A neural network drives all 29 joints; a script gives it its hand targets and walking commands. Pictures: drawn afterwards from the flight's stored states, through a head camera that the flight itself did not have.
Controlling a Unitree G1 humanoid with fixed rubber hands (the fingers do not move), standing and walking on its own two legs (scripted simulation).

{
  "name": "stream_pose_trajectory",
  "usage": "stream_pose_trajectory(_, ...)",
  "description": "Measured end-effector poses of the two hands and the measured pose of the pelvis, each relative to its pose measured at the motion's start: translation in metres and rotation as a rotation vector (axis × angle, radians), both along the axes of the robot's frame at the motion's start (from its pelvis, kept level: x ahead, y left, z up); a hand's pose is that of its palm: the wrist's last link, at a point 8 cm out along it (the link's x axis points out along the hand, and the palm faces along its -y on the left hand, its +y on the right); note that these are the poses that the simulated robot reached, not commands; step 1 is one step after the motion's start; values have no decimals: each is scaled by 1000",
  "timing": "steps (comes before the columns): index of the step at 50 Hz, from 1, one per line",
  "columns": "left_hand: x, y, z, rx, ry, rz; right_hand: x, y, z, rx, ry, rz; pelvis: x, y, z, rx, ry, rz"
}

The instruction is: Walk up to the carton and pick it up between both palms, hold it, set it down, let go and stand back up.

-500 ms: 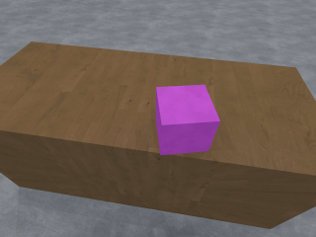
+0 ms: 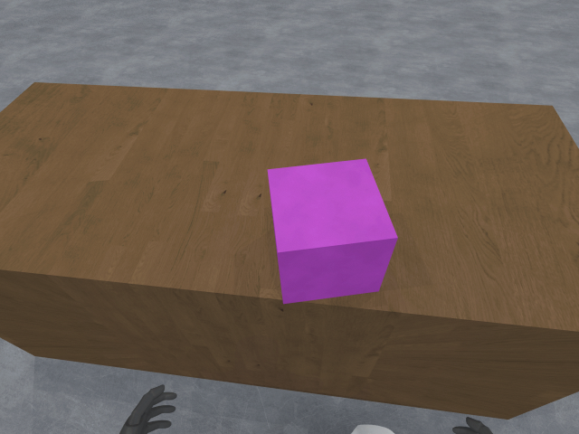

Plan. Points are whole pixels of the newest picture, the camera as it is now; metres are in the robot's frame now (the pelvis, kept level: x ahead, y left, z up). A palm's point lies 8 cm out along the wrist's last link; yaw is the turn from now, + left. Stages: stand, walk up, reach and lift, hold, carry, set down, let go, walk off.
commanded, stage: walk up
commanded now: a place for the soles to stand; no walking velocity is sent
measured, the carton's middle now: (324, 231) +0.43 -0.04 -0.01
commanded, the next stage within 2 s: none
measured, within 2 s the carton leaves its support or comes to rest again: neither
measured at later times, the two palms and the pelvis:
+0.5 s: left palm out of the picture +0.11 +0.25 -0.08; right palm out of the picture +0.13 -0.26 -0.09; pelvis +0.02 +0.00 +0.01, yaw +2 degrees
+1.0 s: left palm out of the picture +0.07 +0.30 -0.10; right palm out of the picture +0.10 -0.27 -0.09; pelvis -0.04 +0.00 +0.00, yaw +5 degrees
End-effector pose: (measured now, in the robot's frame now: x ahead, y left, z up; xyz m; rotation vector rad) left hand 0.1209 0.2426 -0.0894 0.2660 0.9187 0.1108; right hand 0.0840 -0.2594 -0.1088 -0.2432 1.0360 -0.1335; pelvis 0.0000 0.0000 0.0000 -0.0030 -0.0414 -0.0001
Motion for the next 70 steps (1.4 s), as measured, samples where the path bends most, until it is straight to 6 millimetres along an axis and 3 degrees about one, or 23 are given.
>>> stream_pose_trajectory(5, 17, 4, 13, -9, -40, 1, 20, 7, 13, 24, -55, 14, 8, 1, 8, 11, 16, 6)
stream_pose_trajectory(11, 20, 12, 17, 7, -47, 14, 35, 5, 19, 19, -71, 32, 14, 0, 12, 11, 25, 19)
stream_pose_trajectory(20, 2, 14, 9, 3, 6, 48, 46, 3, 23, 10, -70, 48, 17, -2, 12, 10, 26, 33)
stream_pose_trajectory(35, -22, 11, 4, -4, 47, 91, 47, 3, 19, 19, -50, 67, 17, -7, 13, 6, 21, 59)
stream_pose_trajectory(41, -29, 25, 1, 25, 50, 103, 47, -7, 16, -31, -49, 89, -3, -6, 5, -5, 14, 72)
stream_pose_trajectory(47, -45, 49, -10, 43, 53, 117, 28, -8, 16, -83, -55, 91, -31, 5, -5, 2, -10, 77)
stream_pose_trajectory(52, -64, 51, -12, 52, 74, 132, 2, -12, 27, -117, -46, 80, -52, -1, 0, -10, -5, 87)
stream_pose_trajectory(57, -94, 33, -16, 42, 107, 124, -13, -22, 32, -121, -73, 76, -73, -13, 2, -3, 9, 82)
stream_pose_trajectory(61, -121, 9, -21, 23, 117, 119, -28, -32, 22, -83, -91, 75, -90, -27, -5, 1, 9, 65)
stream_pose_trajectory(66, -157, -17, -12, 5, 120, 140, -55, -38, 12, -31, -51, 71, -102, -37, 1, -2, -6, 68)
stream_pose_trajectory(70, -169, -22, -7, 8, 113, 140, -71, -38, 7, -8, -50, 72, -107, -37, 2, -3, -8, 74)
